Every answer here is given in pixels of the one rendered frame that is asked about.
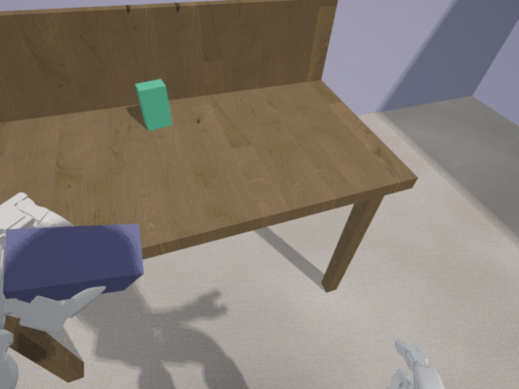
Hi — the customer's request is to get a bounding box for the robot left forearm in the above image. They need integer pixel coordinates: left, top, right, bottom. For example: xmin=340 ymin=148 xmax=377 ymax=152
xmin=0 ymin=330 xmax=19 ymax=389

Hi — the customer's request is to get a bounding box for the robot left hand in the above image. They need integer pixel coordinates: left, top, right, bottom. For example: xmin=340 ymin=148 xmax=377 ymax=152
xmin=0 ymin=193 xmax=106 ymax=334

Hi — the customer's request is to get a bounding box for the table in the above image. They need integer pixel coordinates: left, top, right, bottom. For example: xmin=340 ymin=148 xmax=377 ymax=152
xmin=0 ymin=0 xmax=418 ymax=383

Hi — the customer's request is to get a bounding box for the sponge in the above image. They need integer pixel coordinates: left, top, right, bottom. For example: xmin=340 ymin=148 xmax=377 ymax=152
xmin=3 ymin=224 xmax=144 ymax=303

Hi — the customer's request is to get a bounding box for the robot right hand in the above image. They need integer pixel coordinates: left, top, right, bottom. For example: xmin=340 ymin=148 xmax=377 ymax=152
xmin=386 ymin=340 xmax=444 ymax=389

